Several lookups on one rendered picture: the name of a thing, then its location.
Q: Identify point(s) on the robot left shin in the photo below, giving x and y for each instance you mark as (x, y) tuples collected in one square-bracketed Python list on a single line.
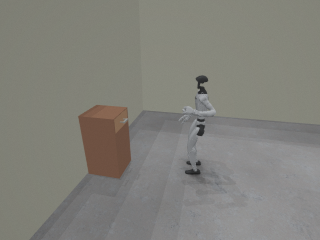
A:
[(192, 159)]

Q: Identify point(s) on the left robot upper arm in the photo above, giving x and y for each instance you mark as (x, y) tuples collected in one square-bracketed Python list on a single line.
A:
[(203, 99)]

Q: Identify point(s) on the drawer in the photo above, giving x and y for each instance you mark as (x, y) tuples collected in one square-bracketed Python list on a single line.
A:
[(118, 122)]

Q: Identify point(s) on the cabinet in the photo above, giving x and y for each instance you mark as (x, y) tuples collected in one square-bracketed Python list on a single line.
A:
[(107, 153)]

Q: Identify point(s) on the robot right thigh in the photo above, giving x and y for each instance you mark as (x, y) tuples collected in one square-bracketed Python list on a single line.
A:
[(192, 127)]

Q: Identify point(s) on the robot left forearm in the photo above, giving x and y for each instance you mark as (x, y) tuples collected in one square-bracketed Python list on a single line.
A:
[(204, 113)]

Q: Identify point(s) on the robot right hand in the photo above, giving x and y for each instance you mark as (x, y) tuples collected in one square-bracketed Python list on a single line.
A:
[(187, 117)]

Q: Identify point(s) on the robot left hand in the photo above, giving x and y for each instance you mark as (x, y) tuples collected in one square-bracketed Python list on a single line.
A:
[(187, 110)]

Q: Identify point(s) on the handle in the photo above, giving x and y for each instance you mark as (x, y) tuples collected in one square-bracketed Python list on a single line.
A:
[(125, 120)]

